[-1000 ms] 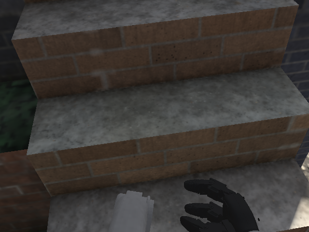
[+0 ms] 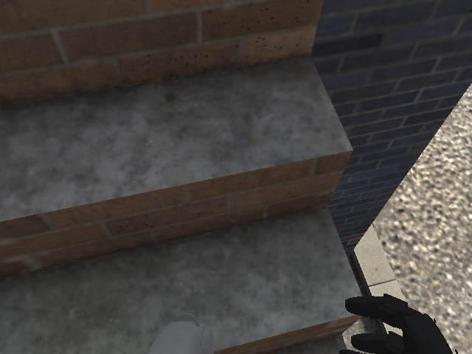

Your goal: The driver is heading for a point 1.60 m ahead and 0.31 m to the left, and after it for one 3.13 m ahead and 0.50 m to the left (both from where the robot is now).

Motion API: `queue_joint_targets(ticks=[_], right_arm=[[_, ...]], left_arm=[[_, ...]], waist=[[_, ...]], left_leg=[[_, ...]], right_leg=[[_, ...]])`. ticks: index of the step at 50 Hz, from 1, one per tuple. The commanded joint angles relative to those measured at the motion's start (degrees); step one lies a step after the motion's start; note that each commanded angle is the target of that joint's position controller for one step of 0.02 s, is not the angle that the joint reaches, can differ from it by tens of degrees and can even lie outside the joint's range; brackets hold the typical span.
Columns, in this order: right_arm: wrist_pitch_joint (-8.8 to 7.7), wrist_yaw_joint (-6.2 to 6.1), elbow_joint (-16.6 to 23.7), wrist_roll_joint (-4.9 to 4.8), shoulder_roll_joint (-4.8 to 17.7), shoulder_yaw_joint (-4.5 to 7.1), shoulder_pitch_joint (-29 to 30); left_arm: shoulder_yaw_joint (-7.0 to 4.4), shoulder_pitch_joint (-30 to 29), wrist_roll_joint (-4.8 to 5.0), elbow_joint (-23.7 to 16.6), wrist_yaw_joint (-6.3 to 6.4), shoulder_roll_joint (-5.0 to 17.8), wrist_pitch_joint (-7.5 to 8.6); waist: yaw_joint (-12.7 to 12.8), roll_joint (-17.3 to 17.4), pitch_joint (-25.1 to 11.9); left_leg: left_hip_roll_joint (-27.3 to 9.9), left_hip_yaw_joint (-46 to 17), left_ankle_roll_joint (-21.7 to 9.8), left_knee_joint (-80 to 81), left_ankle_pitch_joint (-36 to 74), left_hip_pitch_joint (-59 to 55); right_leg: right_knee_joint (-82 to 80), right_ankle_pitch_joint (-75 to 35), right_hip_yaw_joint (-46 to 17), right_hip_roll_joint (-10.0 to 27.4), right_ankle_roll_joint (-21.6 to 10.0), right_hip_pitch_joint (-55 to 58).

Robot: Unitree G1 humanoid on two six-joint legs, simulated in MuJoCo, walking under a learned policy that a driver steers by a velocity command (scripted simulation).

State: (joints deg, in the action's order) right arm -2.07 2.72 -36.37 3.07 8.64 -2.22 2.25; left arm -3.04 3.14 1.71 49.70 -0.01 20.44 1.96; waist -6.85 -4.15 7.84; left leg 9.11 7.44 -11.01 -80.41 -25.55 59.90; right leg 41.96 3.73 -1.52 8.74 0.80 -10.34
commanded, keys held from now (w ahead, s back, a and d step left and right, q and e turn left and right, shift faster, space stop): no key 0.40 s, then w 0.60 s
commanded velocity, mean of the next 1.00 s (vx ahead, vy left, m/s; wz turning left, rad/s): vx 0.22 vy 0.00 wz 0.00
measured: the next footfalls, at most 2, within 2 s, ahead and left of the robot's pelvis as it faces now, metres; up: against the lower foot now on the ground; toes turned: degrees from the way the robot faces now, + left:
right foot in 0.36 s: -0.06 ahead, -0.12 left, -0.22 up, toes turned -9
left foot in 0.96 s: +0.17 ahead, +0.14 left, +0.01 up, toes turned -1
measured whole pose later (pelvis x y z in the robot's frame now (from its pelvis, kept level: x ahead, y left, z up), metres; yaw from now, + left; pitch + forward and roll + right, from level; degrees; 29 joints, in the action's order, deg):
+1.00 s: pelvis +0.00 +0.03 +0.04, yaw +0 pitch +2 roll +4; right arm -2.2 1.3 -44.2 1.5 8.1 -3.5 0.3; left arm 2.2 17.8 0.1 58.6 -1.9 11.3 1.9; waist -1.3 -2.0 -0.6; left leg 4.2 4.6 -9.7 -75.1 -43.6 49.8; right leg 33.9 -8.9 1.9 8.8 -9.5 -12.5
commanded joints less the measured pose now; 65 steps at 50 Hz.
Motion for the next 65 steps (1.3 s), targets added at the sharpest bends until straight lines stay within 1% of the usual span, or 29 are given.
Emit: queue_joint_targets(ticks=[1, 4, 7, 10, 11, 15, 17, 18, 19, 20, 21, 23, 24, 27, 33, 39, 41, 43, 45, 46, 48, 49, 51, 52, 55, 56, 61, 63, 65], right_arm=[[3.71, -0.36, -7.35, -0.24, 4.49, 2.37, -20.38], [5.14, -2.38, -8.13, -2.2, 2.44, 2.75, -3.83], [3.3, -5.13, -7.0, -2.61, 2.03, 2.53, 0.89], [3.31, -5.2, -6.55, -1.98, 1.4, 1.65, -0.27], [3.47, -4.9, -6.32, -2.41, 0.62, 1.62, -0.32], [5.28, -6.28, -9.72, -3.47, 0.05, 1.63, -10.67], [5.81, -6.52, -8.87, -4.44, -3.9, 1.31, -9.43], [5.44, -5.98, -9.31, -5.56, -7.65, 0.92, -7.41], [3.93, -5.52, -10.65, -6.46, -8.54, 0.83, -11.31], [2.82, -4.92, -12.72, -5.18, -6.61, 0.68, -19.19], [2.6, -5.19, -11.55, -5.5, -5.72, -0.37, -15.13], [5.78, -8.67, -9.08, -6.51, 0.84, 1.4, 2.62], [5.82, -7.73, -9.41, -5.9, -2.0, 0.87, 2.49], [3.75, -4.95, -10.54, -5.79, -2.59, 0.84, -5.68], [0.38, -1.19, -7.23, -4.97, -2.6, -0.68, -3.3], [-1.29, -1.22, 0.27, -5.42, -3.52, -3.8, 2.28], [-0.79, -0.77, -0.28, -4.15, -2.8, -4.92, -2.52], [-1.41, -0.87, 0.71, -4.12, -0.49, -5.46, 1.92], [-1.88, -1.06, -1.35, -3.98, 4.66, -1.37, -9.06], [-2.68, -1.33, -3.36, -4.26, 5.63, -0.71, -5.61], [-0.36, -2.22, -8.75, -1.47, 10.77, 2.31, -19.82], [1.05, -2.05, -12.82, -0.35, 12.17, 3.57, -22.34], [3.0, -0.66, -15.28, 1.74, 1.96, 0.41, -15.0], [3.28, -0.11, -12.94, 1.8, 0.19, -0.52, -5.15], [1.14, 0.05, -12.7, -3.22, 2.52, -0.4, 6.04], [0.59, -0.3, -14.34, -3.0, 3.36, -0.3, 4.19], [-0.09, -1.85, -12.05, -1.96, 3.07, -0.64, 6.91], [0.45, -3.7, -10.31, -4.19, 1.9, -0.8, 7.38], [1.75, -6.03, -10.18, -5.59, 1.61, 0.01, -3.18]], left_arm=[[1.61, 13.27, 0.87, -0.3, -3.39, -2.53, 3.24], [3.41, 7.62, -0.9, -4.98, -3.42, -5.22, -1.36], [4.4, 7.4, -4.84, -5.8, 0.13, -5.96, -4.34], [5.8, 11.46, -5.93, -6.78, 3.08, -8.89, -4.15], [5.14, 12.95, -5.53, -4.96, 2.82, -7.44, -4.23], [6.29, 9.92, -3.35, -2.07, 1.04, -12.18, -4.83], [7.72, 11.91, -3.95, 0.77, -0.22, -15.21, -4.89], [8.5, 14.35, -6.21, 1.53, -0.43, -15.82, -4.26], [9.13, 8.7, -7.3, -0.46, -0.25, -14.15, -3.1], [7.49, 8.15, -7.44, -2.82, -0.79, -8.45, -1.45], [5.59, 6.59, -7.01, -2.53, -0.78, -1.29, -0.82], [6.77, -0.47, -4.31, -5.15, 2.31, -3.84, -2.79], [8.67, 2.39, -6.06, -6.02, 3.19, -7.13, -2.0], [6.69, 18.38, -5.33, -2.01, 3.3, -5.83, -1.54], [5.45, 21.49, -4.98, -1.13, 1.86, -6.43, -0.51], [5.21, 18.85, -4.3, 2.7, 1.51, -4.76, 0.07], [4.75, 13.75, -4.24, 4.22, 1.3, -3.83, -1.26], [4.64, 13.33, -0.73, 5.69, 0.48, -3.24, -2.32], [3.3, 23.37, -0.75, 10.32, 1.0, 4.1, -1.65], [4.24, 36.24, -0.16, 13.14, 0.29, -3.6, -1.24], [3.98, 34.67, -1.22, 11.6, -1.37, -2.01, 0.13], [4.53, 27.49, -2.13, 9.11, -2.77, -4.65, 0.83], [4.36, 5.33, -0.88, 0.71, -4.92, -7.38, 2.51], [4.01, 3.1, 0.4, -2.72, -4.65, -8.51, 1.09], [5.14, 11.5, -3.96, -5.12, -3.07, -8.13, -1.39], [5.61, 14.42, -4.03, -3.93, -2.02, -9.31, -1.8], [6.3, 23.66, -4.96, -1.09, 0.98, -8.85, -4.48], [6.75, 21.38, -5.7, -0.67, 1.32, -10.32, -6.38], [7.27, 16.72, -3.97, 2.7, 0.33, -12.0, -8.05]], waist=[[5.48, 11.78, -44.56], [11.39, 9.3, -13.27], [11.25, 10.19, -3.56], [12.33, 9.92, -4.43], [10.88, 5.38, -3.93], [3.56, 4.47, -3.61], [3.02, 1.63, -6.24], [5.34, -3.8, -9.99], [1.75, -4.23, -13.1], [0.8, -2.6, -18.05], [1.76, -3.2, -13.04], [4.59, 4.14, 2.36], [5.8, 5.75, 2.01], [9.28, 0.03, -3.73], [9.68, 0.94, -5.21], [7.05, -4.88, -2.49], [3.08, -3.02, -5.4], [3.45, -1.08, -6.09], [-2.27, -10.97, -18.68], [6.74, -3.54, -21.66], [2.79, 10.78, -34.6], [3.17, 20.08, -37.49], [5.95, 10.21, -26.51], [9.72, 12.39, -22.92], [16.77, 10.53, -10.26], [17.02, 9.49, -8.91], [15.88, 12.63, -8.83], [13.31, 9.71, -6.6], [5.22, 1.6, -8.22]], left_leg=[[-11.5, -21.45, -1.67, 22.03, 1.75, -62.08], [-9.48, -16.8, 4.25, 33.31, -24.27, -10.26], [-11.71, -21.03, 2.42, 34.5, -22.45, 6.14], [-13.0, -21.4, 2.22, 32.76, -24.65, 5.83], [-12.48, -19.5, 3.29, 30.21, -23.23, 4.7], [-9.97, -17.29, 4.56, 15.42, -25.52, -5.77], [-6.81, -16.43, 5.28, -4.23, -17.83, -5.84], [-2.56, -12.94, 8.15, -28.05, -17.38, -0.13], [-3.75, -11.72, 11.04, -45.76, -20.01, 5.61], [-5.85, -13.65, 14.65, -46.82, -18.15, -2.06], [-10.61, -13.16, 16.02, -40.2, -11.16, -5.49], [-9.33, -12.96, 18.53, -43.21, -4.25, 6.54], [-8.89, -19.01, 19.47, -40.45, 0.89, 9.49], [-6.16, -16.62, 16.1, -41.88, 9.42, 13.48], [-5.33, -16.07, 12.13, -56.44, 12.06, 27.71], [-11.73, -14.3, 10.82, -58.77, 6.25, 32.85], [-15.67, -4.86, 8.47, -46.05, 8.37, 13.28], [-12.86, 4.06, 3.82, -15.81, 3.31, -17.91], [-4.18, 5.89, 4.55, -2.33, -9.78, -35.93], [-7.1, -5.8, -0.37, 4.14, -8.53, -41.97], [-13.72, -28.99, -2.55, 25.13, -26.4, -52.4], [-14.57, -31.75, -1.08, 33.63, -17.24, -52.82], [-8.96, -11.64, 5.44, 28.97, 0.35, -35.64], [-15.43, -20.52, 2.85, 37.49, -18.86, -19.89], [-14.43, -14.32, 4.9, 36.97, -21.58, 0.31], [-14.97, -13.73, 3.74, 35.32, -21.61, 1.51], [-14.89, -18.66, 2.9, 33.6, -24.3, 4.29], [-14.47, -17.51, 4.45, 26.97, -20.9, 2.2], [-15.17, -18.74, 3.47, 11.88, -23.38, 0.96]], right_leg=[[39.45, 6.43, -7.28, -9.46, -4.48, -15.62], [33.17, 24.34, 2.26, -8.68, -3.59, -9.06], [32.87, 11.86, 2.81, -8.08, -4.05, -8.72], [22.28, 11.76, 4.01, -8.85, -5.87, -10.61], [16.15, 2.46, 3.91, -8.21, -6.95, -8.88], [-20.78, 4.58, 7.87, -9.1, -7.25, -5.12], [-25.24, -1.64, 1.95, -4.18, -6.8, -2.78], [-20.42, -19.47, -2.99, 1.99, -6.7, 0.63], [-14.04, -51.52, -0.89, 8.03, -3.87, 3.08], [-18.42, -44.52, -7.97, 15.63, -9.11, -2.6], [-31.22, -4.85, -18.68, 21.79, -18.39, -11.84], [-37.32, 30.02, -20.46, 12.05, -11.55, -9.14], [-32.68, 25.06, -19.42, 10.61, -9.85, -0.84], [-28.92, 16.68, -14.93, 8.09, -8.88, 11.45], [-26.52, 14.21, -10.87, 8.85, -9.58, 16.67], [-34.85, 18.05, -9.89, 12.04, -12.85, 8.26], [-40.47, 8.17, -1.41, 8.86, -12.23, -1.15], [-44.34, -22.91, 9.53, 4.3, -11.61, -14.6], [-29.59, -80.94, 6.46, 6.42, -14.26, 2.55], [-16.54, -88.49, 7.14, 2.17, -11.82, -2.59], [-6.27, -58.04, 1.51, 0.73, -14.16, -7.9], [3.79, -17.98, 2.57, -3.64, -14.72, -8.22], [34.51, 4.01, 0.68, -6.93, -12.13, -10.87], [47.5, 6.2, -2.32, -10.01, -10.81, -16.65], [48.59, 2.17, 2.2, -10.37, -9.49, -13.73], [49.19, 1.37, 3.1, -11.23, -8.74, -15.11], [28.25, 6.42, 4.04, -10.15, -8.1, -10.12], [-4.52, 1.88, 3.31, -6.53, -11.47, -6.24], [-18.86, -3.2, 3.19, -4.91, -10.96, 0.1]])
